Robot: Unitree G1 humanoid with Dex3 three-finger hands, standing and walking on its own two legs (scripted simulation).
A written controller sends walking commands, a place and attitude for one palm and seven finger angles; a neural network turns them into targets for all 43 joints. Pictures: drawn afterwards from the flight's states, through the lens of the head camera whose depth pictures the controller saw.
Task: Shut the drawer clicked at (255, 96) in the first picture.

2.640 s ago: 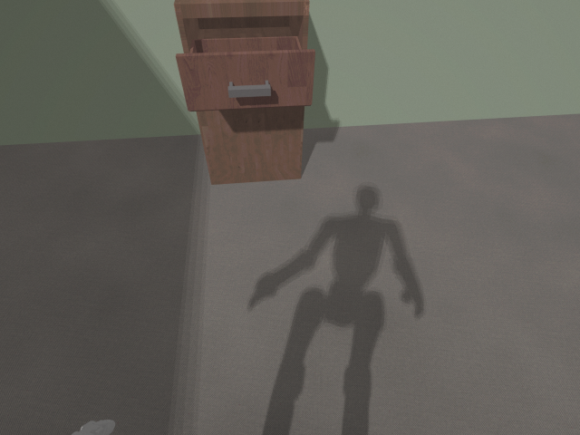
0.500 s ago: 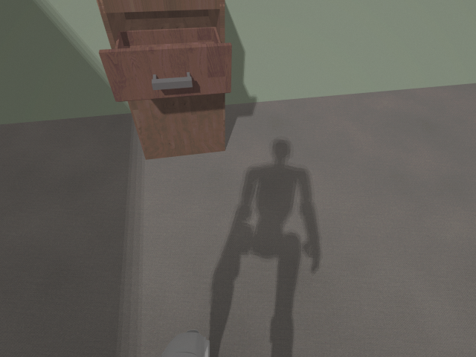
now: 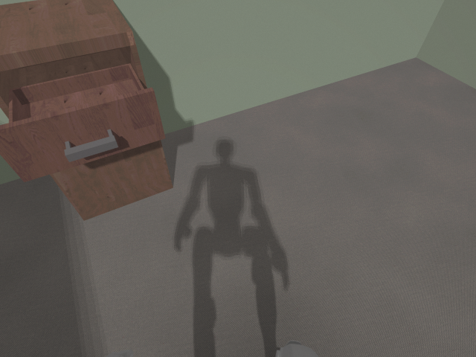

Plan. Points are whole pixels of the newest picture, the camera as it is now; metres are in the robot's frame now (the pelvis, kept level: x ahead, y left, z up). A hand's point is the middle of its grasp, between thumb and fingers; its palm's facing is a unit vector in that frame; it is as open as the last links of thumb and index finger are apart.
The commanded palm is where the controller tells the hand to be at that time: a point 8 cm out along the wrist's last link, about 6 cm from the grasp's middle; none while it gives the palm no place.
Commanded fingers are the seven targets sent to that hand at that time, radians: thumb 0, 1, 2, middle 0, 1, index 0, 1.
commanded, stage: walk to a spot facing it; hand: left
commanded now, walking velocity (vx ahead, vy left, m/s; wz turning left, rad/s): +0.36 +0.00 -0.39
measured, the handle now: (90, 143) +0.65 +0.43 -0.08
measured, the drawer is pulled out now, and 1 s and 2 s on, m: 0.30 0.30 0.30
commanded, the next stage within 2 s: turn to face it in 0.22 s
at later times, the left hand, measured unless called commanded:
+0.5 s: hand (160, 324) +0.22 +0.18 -0.19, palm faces +0.01 -0.99 -0.17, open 7.3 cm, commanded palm none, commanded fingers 0.00 0.90 0.90 -0.20 -0.30 -0.20 -0.30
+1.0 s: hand (166, 260) +0.35 +0.18 -0.15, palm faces +0.24 -0.93 -0.27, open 7.3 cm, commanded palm none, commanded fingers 0.00 0.90 0.90 -0.20 -0.30 -0.20 -0.30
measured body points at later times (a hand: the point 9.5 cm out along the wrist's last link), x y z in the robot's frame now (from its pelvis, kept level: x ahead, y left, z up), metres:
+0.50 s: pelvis +0.21 -0.01 -0.01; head +0.22 +0.01 +0.44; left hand +0.22 +0.23 -0.18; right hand +0.26 -0.25 -0.15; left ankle +0.29 +0.08 -0.74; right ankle +0.13 -0.13 -0.74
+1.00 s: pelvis +0.27 -0.04 -0.01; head +0.29 -0.06 +0.44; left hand +0.33 +0.23 -0.13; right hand +0.36 -0.28 -0.17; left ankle +0.29 +0.08 -0.74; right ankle +0.30 -0.15 -0.74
